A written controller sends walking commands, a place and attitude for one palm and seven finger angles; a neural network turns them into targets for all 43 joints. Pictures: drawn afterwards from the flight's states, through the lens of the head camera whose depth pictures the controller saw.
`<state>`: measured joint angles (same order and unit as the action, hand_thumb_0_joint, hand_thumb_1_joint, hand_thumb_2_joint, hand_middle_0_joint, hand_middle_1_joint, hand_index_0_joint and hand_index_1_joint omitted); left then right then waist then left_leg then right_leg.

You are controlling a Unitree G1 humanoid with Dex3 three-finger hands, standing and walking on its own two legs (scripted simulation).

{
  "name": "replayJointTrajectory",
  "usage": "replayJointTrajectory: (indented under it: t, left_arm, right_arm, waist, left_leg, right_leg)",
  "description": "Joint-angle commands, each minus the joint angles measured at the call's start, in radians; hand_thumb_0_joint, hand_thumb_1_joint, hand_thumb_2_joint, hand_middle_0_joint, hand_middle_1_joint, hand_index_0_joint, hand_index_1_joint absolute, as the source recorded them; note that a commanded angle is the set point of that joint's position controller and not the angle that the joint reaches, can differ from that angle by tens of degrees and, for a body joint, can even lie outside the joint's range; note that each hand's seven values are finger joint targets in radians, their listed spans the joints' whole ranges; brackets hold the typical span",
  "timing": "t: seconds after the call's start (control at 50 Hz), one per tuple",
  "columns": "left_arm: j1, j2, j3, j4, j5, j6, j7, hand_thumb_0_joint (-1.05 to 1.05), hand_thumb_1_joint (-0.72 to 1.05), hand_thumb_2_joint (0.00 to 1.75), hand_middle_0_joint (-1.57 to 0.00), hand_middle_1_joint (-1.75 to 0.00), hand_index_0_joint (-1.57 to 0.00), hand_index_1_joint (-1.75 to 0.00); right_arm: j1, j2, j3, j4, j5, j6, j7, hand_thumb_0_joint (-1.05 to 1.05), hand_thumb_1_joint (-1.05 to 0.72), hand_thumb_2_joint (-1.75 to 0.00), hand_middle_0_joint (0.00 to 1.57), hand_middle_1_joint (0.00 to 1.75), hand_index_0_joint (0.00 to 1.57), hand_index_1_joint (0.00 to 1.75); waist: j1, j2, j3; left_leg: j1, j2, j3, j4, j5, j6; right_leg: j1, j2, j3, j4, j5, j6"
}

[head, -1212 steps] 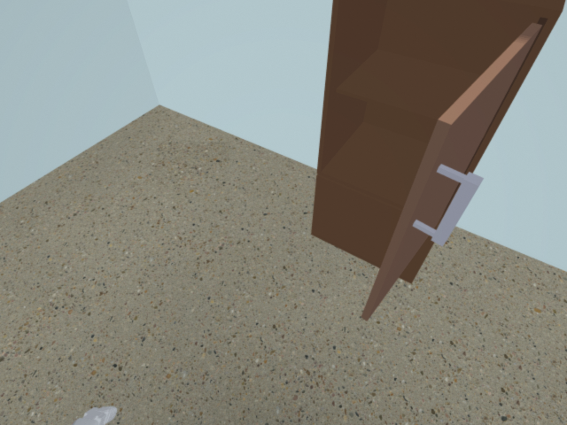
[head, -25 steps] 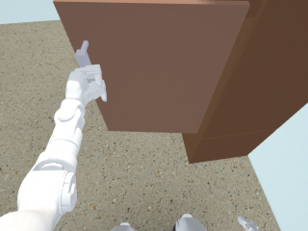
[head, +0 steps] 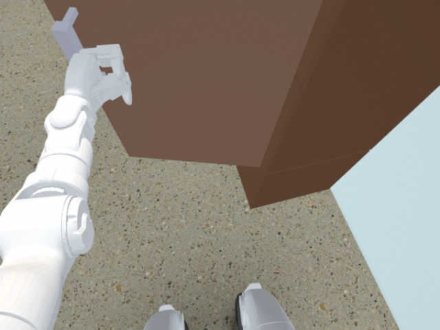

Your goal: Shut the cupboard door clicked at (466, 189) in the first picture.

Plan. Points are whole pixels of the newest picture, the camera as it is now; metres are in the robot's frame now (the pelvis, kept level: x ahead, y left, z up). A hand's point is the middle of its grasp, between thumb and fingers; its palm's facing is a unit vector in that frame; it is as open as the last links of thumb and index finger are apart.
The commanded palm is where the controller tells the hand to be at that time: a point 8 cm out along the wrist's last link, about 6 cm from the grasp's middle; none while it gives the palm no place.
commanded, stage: push the door shut along its arc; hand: left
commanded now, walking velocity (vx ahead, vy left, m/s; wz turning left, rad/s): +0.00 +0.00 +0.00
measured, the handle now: (85, 57) +0.59 +0.18 +0.10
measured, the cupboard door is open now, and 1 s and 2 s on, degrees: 71 59 55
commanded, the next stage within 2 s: pull the fist back off the door in 0.90 s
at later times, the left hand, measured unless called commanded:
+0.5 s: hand (140, 60) +0.57 +0.08 +0.11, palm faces -0.31 -0.95 -0.02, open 3.1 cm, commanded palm +0.57 +0.13 +0.11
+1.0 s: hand (155, 44) +0.60 +0.06 +0.11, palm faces -0.39 -0.92 -0.02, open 3.5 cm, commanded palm +0.62 +0.09 +0.11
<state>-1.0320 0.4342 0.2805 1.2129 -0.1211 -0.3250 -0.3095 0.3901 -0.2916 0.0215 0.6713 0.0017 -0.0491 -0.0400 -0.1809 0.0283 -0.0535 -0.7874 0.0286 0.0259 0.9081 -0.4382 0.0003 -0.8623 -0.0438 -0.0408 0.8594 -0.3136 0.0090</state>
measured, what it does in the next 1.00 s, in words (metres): stands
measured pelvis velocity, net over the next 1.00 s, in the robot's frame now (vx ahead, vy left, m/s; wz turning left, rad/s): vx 0.00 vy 0.00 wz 0.00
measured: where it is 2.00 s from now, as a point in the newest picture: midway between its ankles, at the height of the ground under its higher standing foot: outside the picture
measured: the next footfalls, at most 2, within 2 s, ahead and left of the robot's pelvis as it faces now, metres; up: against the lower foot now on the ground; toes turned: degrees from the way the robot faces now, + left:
none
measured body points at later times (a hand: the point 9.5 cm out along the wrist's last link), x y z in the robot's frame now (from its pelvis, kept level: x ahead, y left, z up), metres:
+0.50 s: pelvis +0.01 +0.00 -0.01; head +0.16 +0.00 +0.41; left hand +0.58 +0.14 +0.11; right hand -0.02 -0.26 -0.12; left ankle -0.01 +0.12 -0.69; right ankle +0.05 -0.13 -0.69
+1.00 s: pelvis +0.00 +0.00 -0.03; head +0.19 +0.00 +0.38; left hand +0.62 +0.11 +0.12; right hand -0.06 -0.26 -0.13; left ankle -0.01 +0.12 -0.69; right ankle +0.05 -0.13 -0.69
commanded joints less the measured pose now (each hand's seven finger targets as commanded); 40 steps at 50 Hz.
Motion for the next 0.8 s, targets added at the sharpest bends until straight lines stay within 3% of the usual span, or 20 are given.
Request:
replayJointTrajectory:
  t: [0.0,0.06,0.1,0.16,0.2,0.22,0.24,0.26,0.32,0.34,0.38,0.42,0.44,0.48,0.54,0.58,0.64,0.68,0.74,0.78]
  left_arm:
    - [-0.538,0.242,0.030,-0.189,0.006,-0.046,-0.012,0.00,0.90,0.90,-1.30,-1.50,-1.30,-1.50]
    - [-0.579,0.290,0.061,-0.210,0.006,-0.046,-0.020,0.00,0.90,0.90,-1.30,-1.50,-1.30,-1.50]
    - [-0.569,0.294,0.063,-0.177,0.008,-0.033,-0.030,0.00,0.90,0.90,-1.30,-1.50,-1.30,-1.50]
    - [-0.593,0.318,0.069,-0.165,0.017,-0.023,-0.040,0.00,0.90,0.90,-1.30,-1.50,-1.30,-1.50]
    - [-0.603,0.261,0.022,-0.140,0.023,-0.010,-0.047,0.00,0.90,0.90,-1.30,-1.50,-1.30,-1.50]
    - [-0.618,0.266,0.023,-0.134,0.026,-0.005,-0.048,0.00,0.90,0.90,-1.30,-1.50,-1.30,-1.50]
    - [-0.654,0.255,0.017,-0.164,0.018,-0.010,-0.049,0.00,0.90,0.90,-1.30,-1.50,-1.30,-1.50]
    - [-0.668,0.289,0.041,-0.175,0.024,-0.010,-0.050,0.00,0.90,0.90,-1.30,-1.50,-1.30,-1.50]
    - [-0.661,0.285,0.040,-0.132,0.030,0.008,-0.056,0.00,0.90,0.90,-1.30,-1.50,-1.30,-1.50]
    - [-0.673,0.254,0.020,-0.135,0.024,0.009,-0.057,0.00,0.90,0.90,-1.30,-1.50,-1.30,-1.50]
    - [-0.698,0.299,0.043,-0.121,0.038,0.017,-0.058,0.00,0.90,0.90,-1.30,-1.50,-1.30,-1.50]
    - [-0.757,0.270,0.004,-0.118,0.045,0.024,-0.064,0.00,0.90,0.90,-1.30,-1.50,-1.30,-1.50]
    - [-0.781,0.260,0.003,-0.142,0.034,0.020,-0.066,0.00,0.90,0.90,-1.30,-1.50,-1.30,-1.50]
    - [-0.778,0.302,0.029,-0.140,0.040,0.023,-0.074,0.00,0.90,0.90,-1.30,-1.50,-1.30,-1.50]
    - [-0.802,0.265,-0.001,-0.134,0.031,0.031,-0.094,0.00,0.90,0.90,-1.30,-1.50,-1.30,-1.50]
    - [-0.836,0.288,0.003,-0.132,0.038,0.035,-0.099,0.00,0.90,0.90,-1.30,-1.50,-1.30,-1.50]
    - [-0.880,0.237,-0.029,-0.111,0.036,0.043,-0.101,0.00,0.90,0.90,-1.30,-1.50,-1.30,-1.50]
    - [-0.908,0.270,-0.018,-0.082,0.045,0.052,-0.101,0.00,0.90,0.90,-1.30,-1.50,-1.30,-1.50]
    - [-0.954,0.231,-0.045,-0.066,0.052,0.054,-0.100,0.00,0.90,0.90,-1.30,-1.50,-1.30,-1.50]
    - [-0.967,0.245,-0.044,-0.040,0.066,0.059,-0.100,0.00,0.90,0.90,-1.30,-1.50,-1.30,-1.50]
  right_arm:
    - [0.151,-0.165,-0.058,-0.064,0.000,-0.022,-0.009,0.00,-0.90,-0.90,0.20,0.30,0.20,0.30]
    - [0.163,-0.169,-0.058,-0.066,-0.004,-0.024,-0.009,0.00,-0.90,-0.90,0.20,0.30,0.20,0.30]
    - [0.170,-0.169,-0.056,-0.067,-0.004,-0.022,-0.009,0.00,-0.90,-0.90,0.20,0.30,0.20,0.30]
    - [0.181,-0.172,-0.054,-0.067,-0.006,-0.018,-0.011,0.00,-0.90,-0.90,0.20,0.30,0.20,0.30]
    - [0.186,-0.169,-0.055,-0.065,-0.007,-0.016,-0.008,0.00,-0.90,-0.90,0.20,0.30,0.20,0.30]
    - [0.190,-0.173,-0.055,-0.061,-0.009,-0.015,-0.008,0.00,-0.90,-0.90,0.20,0.30,0.20,0.30]
    - [0.199,-0.173,-0.056,-0.064,-0.011,-0.018,-0.010,0.00,-0.90,-0.90,0.20,0.30,0.20,0.30]
    - [0.203,-0.176,-0.060,-0.057,-0.014,-0.017,-0.009,0.00,-0.90,-0.90,0.20,0.30,0.20,0.30]
    - [0.213,-0.174,-0.059,-0.053,-0.017,-0.010,-0.006,0.00,-0.90,-0.90,0.20,0.30,0.20,0.30]
    - [0.218,-0.173,-0.058,-0.056,-0.017,-0.010,-0.008,0.00,-0.90,-0.90,0.20,0.30,0.20,0.30]
    - [0.220,-0.177,-0.060,-0.043,-0.019,-0.006,-0.007,0.00,-0.90,-0.90,0.20,0.30,0.20,0.30]
    - [0.221,-0.174,-0.057,-0.037,-0.020,-0.007,-0.008,0.00,-0.90,-0.90,0.20,0.30,0.20,0.30]
    - [0.228,-0.173,-0.057,-0.039,-0.021,-0.012,-0.011,0.00,-0.90,-0.90,0.20,0.30,0.20,0.30]
    - [0.231,-0.180,-0.061,-0.030,-0.026,-0.012,-0.009,0.00,-0.90,-0.90,0.20,0.30,0.20,0.30]
    - [0.234,-0.174,-0.057,-0.029,-0.026,-0.014,-0.012,0.00,-0.90,-0.90,0.20,0.30,0.20,0.30]
    - [0.236,-0.181,-0.059,-0.015,-0.028,-0.014,-0.012,0.00,-0.90,-0.90,0.20,0.30,0.20,0.30]
    - [0.241,-0.178,-0.057,-0.007,-0.030,-0.020,-0.014,0.00,-0.90,-0.90,0.20,0.30,0.20,0.30]
    - [0.241,-0.184,-0.055,0.006,-0.034,-0.020,-0.014,0.00,-0.90,-0.90,0.20,0.30,0.20,0.30]
    - [0.251,-0.181,-0.053,0.012,-0.037,-0.026,-0.016,0.00,-0.90,-0.90,0.20,0.30,0.20,0.30]
    - [0.253,-0.186,-0.054,0.023,-0.041,-0.026,-0.013,0.00,-0.90,-0.90,0.20,0.30,0.20,0.30]
  waist:
    - [-0.046,0.025,-0.483]
    - [-0.043,0.072,-0.553]
    - [-0.051,0.041,-0.535]
    - [-0.059,0.051,-0.534]
    - [-0.077,0.052,-0.508]
    - [-0.082,0.065,-0.503]
    - [-0.087,0.077,-0.533]
    - [-0.083,0.092,-0.577]
    - [-0.090,0.064,-0.558]
    - [-0.100,0.062,-0.552]
    - [-0.101,0.073,-0.559]
    - [-0.126,0.075,-0.537]
    - [-0.129,0.099,-0.554]
    - [-0.122,0.117,-0.613]
    - [-0.134,0.126,-0.594]
    - [-0.140,0.137,-0.605]
    - [-0.168,0.129,-0.565]
    - [-0.173,0.144,-0.559]
    - [-0.199,0.147,-0.554]
    - [-0.200,0.163,-0.571]
  left_leg:
    - [0.159,-0.032,-0.048,-0.094,0.255,0.021]
    - [0.190,-0.031,-0.050,-0.078,0.292,0.018]
    - [0.168,-0.029,-0.048,-0.073,0.306,0.021]
    - [0.159,-0.027,-0.051,-0.063,0.320,0.019]
    - [0.169,-0.024,-0.057,-0.061,0.314,0.019]
    - [0.174,-0.021,-0.059,-0.058,0.312,0.018]
    - [0.203,-0.025,-0.062,-0.052,0.348,0.020]
    - [0.227,-0.020,-0.066,-0.042,0.372,0.016]
    - [0.202,-0.019,-0.067,-0.032,0.398,0.017]
    - [0.202,-0.023,-0.065,-0.028,0.406,0.020]
    - [0.193,-0.020,-0.068,-0.020,0.391,0.018]
    - [0.172,-0.021,-0.067,-0.016,0.359,0.021]
    - [0.200,-0.024,-0.069,-0.013,0.388,0.023]
    - [0.231,-0.020,-0.076,0.002,0.426,0.018]
    - [0.225,-0.022,-0.073,0.005,0.427,0.020]
    - [0.233,-0.018,-0.083,0.014,0.426,0.017]
    - [0.231,-0.018,-0.085,0.020,0.407,0.023]
    - [0.205,-0.016,-0.087,0.030,0.382,0.021]
    - [0.210,-0.016,-0.097,0.040,0.380,0.026]
    - [0.215,-0.012,-0.104,0.055,0.385,0.021]
  right_leg:
    - [0.308,0.057,0.024,-0.074,0.246,-0.017]
    - [0.309,0.058,0.025,-0.062,0.267,-0.018]
    - [0.315,0.061,0.024,-0.060,0.288,-0.016]
    - [0.298,0.062,0.023,-0.051,0.298,-0.017]
    - [0.253,0.063,0.014,-0.053,0.273,-0.016]
    - [0.232,0.064,0.012,-0.052,0.260,-0.018]
    - [0.235,0.066,0.008,-0.043,0.284,-0.021]
    - [0.228,0.066,0.011,-0.039,0.297,-0.019]
    - [0.236,0.067,0.008,-0.034,0.326,-0.019]
    - [0.224,0.069,0.004,-0.031,0.332,-0.021]
    - [0.215,0.068,0.008,-0.032,0.320,-0.018]
    - [0.199,0.068,0.008,-0.033,0.299,-0.017]
    - [0.194,0.069,0.004,-0.030,0.315,-0.022]
    - [0.191,0.069,0.005,-0.021,0.336,-0.022]
    - [0.182,0.073,-0.002,-0.017,0.340,-0.026]
    - [0.158,0.073,-0.001,-0.016,0.327,-0.025]
    - [0.112,0.077,-0.010,-0.018,0.295,-0.025]
    - [0.091,0.076,-0.008,-0.015,0.269,-0.025]
    - [0.057,0.077,-0.016,-0.006,0.253,-0.029]
    - [0.020,0.077,-0.019,0.004,0.236,-0.030]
